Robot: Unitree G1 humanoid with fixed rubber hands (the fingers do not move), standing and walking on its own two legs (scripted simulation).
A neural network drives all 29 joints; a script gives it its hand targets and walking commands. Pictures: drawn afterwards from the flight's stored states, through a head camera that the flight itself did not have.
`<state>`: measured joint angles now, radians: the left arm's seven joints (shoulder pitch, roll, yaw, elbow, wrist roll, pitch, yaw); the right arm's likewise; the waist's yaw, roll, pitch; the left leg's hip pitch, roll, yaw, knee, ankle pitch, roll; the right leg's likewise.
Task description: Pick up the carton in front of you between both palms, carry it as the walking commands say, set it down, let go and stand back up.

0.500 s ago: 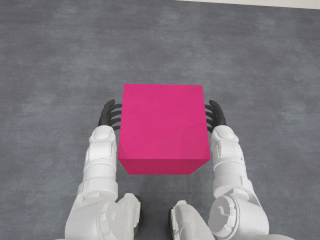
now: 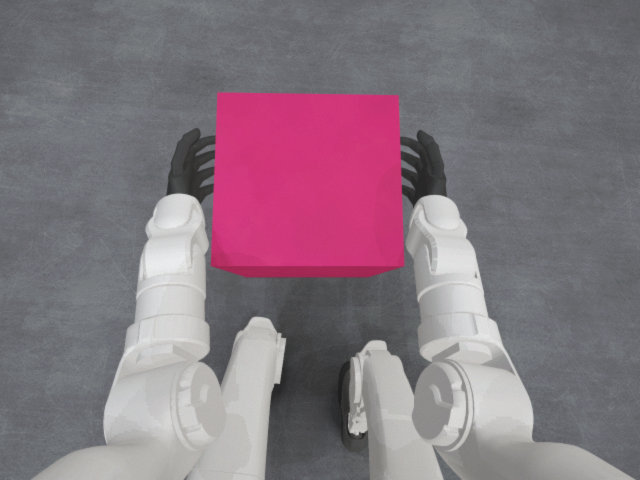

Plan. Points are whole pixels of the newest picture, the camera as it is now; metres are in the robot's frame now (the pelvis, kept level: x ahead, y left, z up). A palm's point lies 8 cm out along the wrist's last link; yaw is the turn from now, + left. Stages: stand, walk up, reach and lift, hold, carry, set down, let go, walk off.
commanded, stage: set down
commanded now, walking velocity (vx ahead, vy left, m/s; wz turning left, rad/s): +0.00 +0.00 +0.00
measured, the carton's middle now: (308, 203) +0.44 +0.06 -0.15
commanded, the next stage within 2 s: none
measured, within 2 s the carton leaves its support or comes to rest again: rests again in 1.44 s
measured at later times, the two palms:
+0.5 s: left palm (199, 203) +0.44 +0.24 -0.24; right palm (379, 194) +0.49 -0.05 -0.23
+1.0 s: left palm (208, 208) +0.47 +0.26 -0.38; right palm (354, 197) +0.53 -0.03 -0.38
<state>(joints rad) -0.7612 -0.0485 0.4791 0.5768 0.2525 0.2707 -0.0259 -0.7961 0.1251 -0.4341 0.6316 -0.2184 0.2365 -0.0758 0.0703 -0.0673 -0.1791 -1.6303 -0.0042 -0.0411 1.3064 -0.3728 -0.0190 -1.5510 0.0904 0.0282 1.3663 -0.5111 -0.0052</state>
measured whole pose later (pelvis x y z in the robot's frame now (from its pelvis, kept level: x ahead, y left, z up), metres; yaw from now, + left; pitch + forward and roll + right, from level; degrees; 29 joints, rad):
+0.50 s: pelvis -0.03 +0.01 -0.13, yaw -2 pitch +45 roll -3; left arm -1.09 0.07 0.49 0.64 0.20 0.32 0.02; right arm -1.18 -0.02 -0.40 0.77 -0.15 0.27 -0.11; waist 0.10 -0.08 -0.02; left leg -2.11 -0.01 -0.04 1.74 -0.43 -0.01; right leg -2.01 0.11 0.01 1.80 -0.59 0.03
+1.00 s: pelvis -0.04 +0.01 -0.21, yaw -3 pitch +41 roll -2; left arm -1.36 0.24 0.41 0.76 0.06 0.30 0.05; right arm -1.51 -0.19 -0.18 0.93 0.01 0.25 -0.19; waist 0.16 -0.07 0.34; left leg -2.27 0.01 -0.03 2.05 -0.49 -0.01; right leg -2.17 0.14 0.00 2.11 -0.66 0.04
